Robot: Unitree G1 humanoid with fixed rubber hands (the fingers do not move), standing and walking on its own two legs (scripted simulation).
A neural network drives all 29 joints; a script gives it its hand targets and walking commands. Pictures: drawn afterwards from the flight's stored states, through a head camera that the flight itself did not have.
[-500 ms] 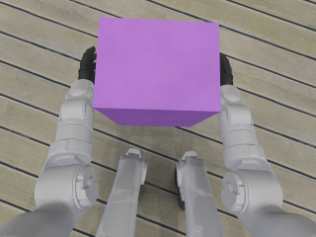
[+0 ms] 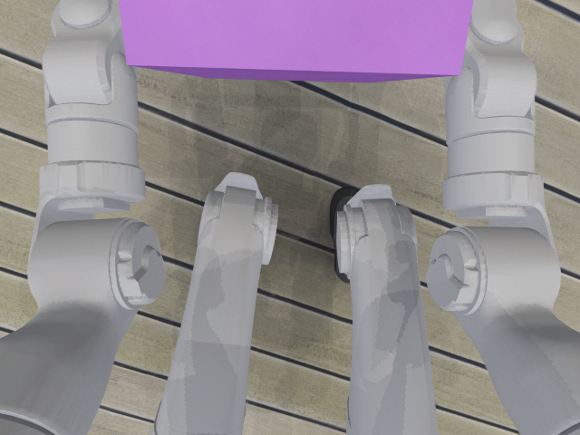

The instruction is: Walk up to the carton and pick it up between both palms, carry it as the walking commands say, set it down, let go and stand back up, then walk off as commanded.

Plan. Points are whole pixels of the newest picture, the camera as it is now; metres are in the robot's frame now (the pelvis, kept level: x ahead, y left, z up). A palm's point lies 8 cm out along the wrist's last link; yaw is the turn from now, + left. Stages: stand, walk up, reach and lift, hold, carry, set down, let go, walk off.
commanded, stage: set down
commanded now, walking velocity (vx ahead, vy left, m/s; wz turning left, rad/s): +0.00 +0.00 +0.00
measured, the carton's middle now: out of the picture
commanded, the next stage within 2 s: none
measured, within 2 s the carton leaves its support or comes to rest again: rests again in 1.92 s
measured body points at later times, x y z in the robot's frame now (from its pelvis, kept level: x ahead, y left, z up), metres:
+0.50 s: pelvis -0.01 +0.00 -0.06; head +0.37 +0.03 +0.17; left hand +0.57 +0.21 -0.21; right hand +0.58 -0.12 -0.22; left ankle +0.12 +0.13 -0.45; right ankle +0.13 -0.12 -0.45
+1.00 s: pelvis +0.01 +0.00 -0.10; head +0.38 +0.03 +0.13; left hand +0.57 +0.21 -0.26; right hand +0.59 -0.12 -0.27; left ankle +0.12 +0.13 -0.45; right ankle +0.13 -0.12 -0.45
